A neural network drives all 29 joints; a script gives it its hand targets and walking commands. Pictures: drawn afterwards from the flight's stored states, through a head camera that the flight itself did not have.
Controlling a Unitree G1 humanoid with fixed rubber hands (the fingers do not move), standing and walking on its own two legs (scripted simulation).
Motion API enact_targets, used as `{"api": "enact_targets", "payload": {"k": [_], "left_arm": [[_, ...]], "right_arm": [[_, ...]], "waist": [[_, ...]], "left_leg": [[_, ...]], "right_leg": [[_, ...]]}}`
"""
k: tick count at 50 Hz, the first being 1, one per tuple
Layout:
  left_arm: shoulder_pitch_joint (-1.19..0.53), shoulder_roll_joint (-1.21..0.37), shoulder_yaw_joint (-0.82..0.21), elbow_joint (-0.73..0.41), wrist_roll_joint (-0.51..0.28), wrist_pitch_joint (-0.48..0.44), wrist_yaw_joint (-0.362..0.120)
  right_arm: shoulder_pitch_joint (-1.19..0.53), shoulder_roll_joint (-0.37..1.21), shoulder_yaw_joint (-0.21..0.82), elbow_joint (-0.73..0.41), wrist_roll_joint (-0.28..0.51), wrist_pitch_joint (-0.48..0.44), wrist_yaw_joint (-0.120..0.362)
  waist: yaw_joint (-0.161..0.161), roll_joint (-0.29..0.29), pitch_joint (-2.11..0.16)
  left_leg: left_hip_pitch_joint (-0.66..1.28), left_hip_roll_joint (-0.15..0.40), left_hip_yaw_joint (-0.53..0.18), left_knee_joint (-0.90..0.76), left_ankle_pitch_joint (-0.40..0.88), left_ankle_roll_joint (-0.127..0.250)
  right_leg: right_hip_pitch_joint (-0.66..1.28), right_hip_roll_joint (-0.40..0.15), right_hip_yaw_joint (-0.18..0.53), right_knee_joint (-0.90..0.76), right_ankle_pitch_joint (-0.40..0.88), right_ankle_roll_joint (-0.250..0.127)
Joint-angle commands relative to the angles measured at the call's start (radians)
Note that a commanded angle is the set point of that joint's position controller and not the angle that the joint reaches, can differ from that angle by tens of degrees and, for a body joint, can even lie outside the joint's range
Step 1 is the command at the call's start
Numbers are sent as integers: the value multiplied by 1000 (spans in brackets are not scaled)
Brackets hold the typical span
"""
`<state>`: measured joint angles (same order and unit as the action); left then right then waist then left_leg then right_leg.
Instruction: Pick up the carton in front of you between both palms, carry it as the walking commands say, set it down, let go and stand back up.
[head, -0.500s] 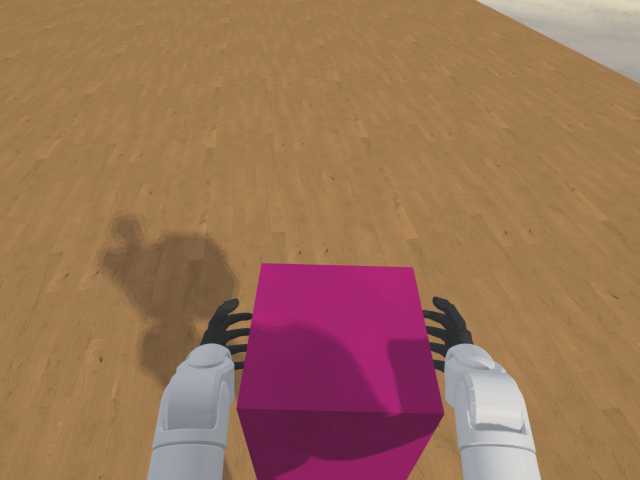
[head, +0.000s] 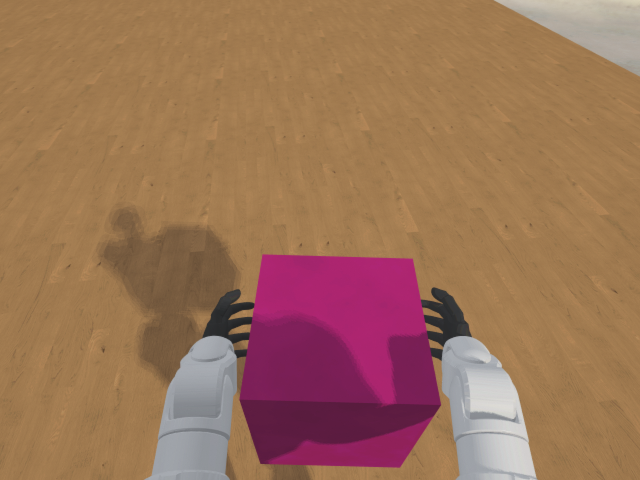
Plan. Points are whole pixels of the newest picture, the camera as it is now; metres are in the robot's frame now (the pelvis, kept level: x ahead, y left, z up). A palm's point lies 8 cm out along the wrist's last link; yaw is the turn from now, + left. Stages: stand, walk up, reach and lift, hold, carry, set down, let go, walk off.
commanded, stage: carry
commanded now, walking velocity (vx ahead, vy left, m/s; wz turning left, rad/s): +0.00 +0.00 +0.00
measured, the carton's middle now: (333, 365) +0.31 +0.00 -0.04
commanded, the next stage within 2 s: hold in 0.32 s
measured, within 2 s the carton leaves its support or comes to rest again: neither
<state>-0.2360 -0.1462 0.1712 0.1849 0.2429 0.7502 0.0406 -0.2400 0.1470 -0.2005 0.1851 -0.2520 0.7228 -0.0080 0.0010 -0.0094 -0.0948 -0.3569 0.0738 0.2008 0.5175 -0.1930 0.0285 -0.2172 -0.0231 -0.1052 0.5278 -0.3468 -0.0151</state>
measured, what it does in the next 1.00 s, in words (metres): shifts its weight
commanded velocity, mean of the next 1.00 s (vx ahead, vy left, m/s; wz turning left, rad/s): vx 0.00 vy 0.00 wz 0.00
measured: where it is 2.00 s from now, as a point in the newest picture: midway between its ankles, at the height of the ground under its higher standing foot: outside the picture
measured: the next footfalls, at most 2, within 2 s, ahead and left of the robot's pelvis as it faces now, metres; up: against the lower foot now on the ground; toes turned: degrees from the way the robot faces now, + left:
none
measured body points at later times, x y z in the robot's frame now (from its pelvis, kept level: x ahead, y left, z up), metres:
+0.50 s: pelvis -0.01 +0.00 +0.01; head -0.02 +0.01 +0.46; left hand +0.29 +0.14 +0.03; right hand +0.29 -0.16 +0.04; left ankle +0.05 +0.11 -0.73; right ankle -0.05 -0.11 -0.73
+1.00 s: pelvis -0.05 +0.01 +0.00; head -0.09 +0.04 +0.45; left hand +0.27 +0.13 +0.04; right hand +0.25 -0.17 +0.05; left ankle +0.04 +0.10 -0.73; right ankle -0.05 -0.11 -0.73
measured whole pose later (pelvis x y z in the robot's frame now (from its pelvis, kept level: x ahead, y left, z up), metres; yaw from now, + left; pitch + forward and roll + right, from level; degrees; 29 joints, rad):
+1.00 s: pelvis -0.05 +0.01 +0.00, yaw -6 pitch -9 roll +0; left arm -0.32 -0.17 0.26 0.30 0.32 0.72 0.02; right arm -0.35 0.18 -0.31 0.38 -0.31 0.64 0.02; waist 0.00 -0.04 0.05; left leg -0.14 -0.03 0.01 0.42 -0.12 0.02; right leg -0.05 0.03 0.05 0.47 -0.26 -0.02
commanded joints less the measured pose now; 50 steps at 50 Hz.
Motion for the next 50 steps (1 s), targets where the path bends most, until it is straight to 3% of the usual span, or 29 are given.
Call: {"api": "enact_targets", "payload": {"k": [1,16,17,18,20,21,22,24,26,28,32,36,43,50], "left_arm": [[-499,-901,-552,-83,-258,-54,-230],[-487,-899,-549,-80,-255,-52,-232],[-402,-924,-546,-107,-267,-46,-234],[-421,-888,-539,-134,-269,-59,-225],[-406,-902,-533,-133,-242,-64,-216],[-412,-873,-502,-123,-230,-63,-218],[-451,-887,-518,-127,-231,-64,-221],[-467,-884,-534,-116,-235,-70,-226],[-478,-910,-554,-118,-243,-75,-227],[-458,-915,-535,-96,-223,-75,-223],[-463,-898,-467,-36,-186,-71,-223],[-525,-918,-447,17,-186,-70,-242],[-634,-976,-479,51,-220,-76,-290],[-721,-1015,-406,160,-192,-79,-292]], "right_arm": [[-449,874,544,-33,242,-31,221],[-436,874,543,-29,237,-27,222],[-369,920,529,-22,239,-31,226],[-358,889,512,-35,229,-43,220],[-375,878,518,-51,206,-53,213],[-361,857,487,-13,188,-51,215],[-381,862,480,-3,189,-59,218],[-382,858,456,27,183,-70,217],[-402,879,472,29,197,-76,221],[-433,888,493,22,213,-79,229],[-478,878,462,78,202,-79,245],[-526,899,421,142,182,-89,254],[-581,952,412,177,169,-106,263],[-726,950,356,271,154,-128,302]], "waist": [[-1,14,-233],[-1,8,-251],[-5,-57,-141],[-11,-48,-213],[-15,-29,-211],[-1,-21,-196],[-22,-7,-158],[-24,-15,-148],[-20,14,-183],[-1,24,-185],[20,2,-87],[8,-25,-26],[-23,-40,-65],[17,10,-37]], "left_leg": [[189,109,-131,-49,207,1],[193,110,-127,-44,212,0],[481,-155,-278,-62,427,10],[559,-134,-292,-59,505,7],[584,-128,-305,-75,539,-11],[553,-131,-294,-103,415,-14],[535,-135,-290,-105,378,-19],[524,-144,-289,-100,390,-25],[546,-150,-292,-105,383,-26],[563,-149,-288,-110,339,-22],[560,-148,-282,-119,211,-15],[593,-148,-272,-108,90,-14],[598,-147,-273,-98,-10,-21],[532,-128,-322,-133,-207,-29]], "right_leg": [[-25,-120,104,-93,234,-20],[-21,-121,104,-88,249,-22],[-36,84,235,-152,508,-25],[-36,92,248,-147,562,-19],[-6,94,249,-160,567,-15],[22,86,241,-180,460,-20],[9,91,235,-186,419,-19],[42,92,244,-201,422,-22],[51,94,247,-194,449,-15],[30,89,245,-200,405,-13],[-71,72,244,-234,223,-26],[-182,50,248,-269,53,-48],[-199,41,245,-270,-42,-71],[-198,54,227,-214,-125,-73]]}}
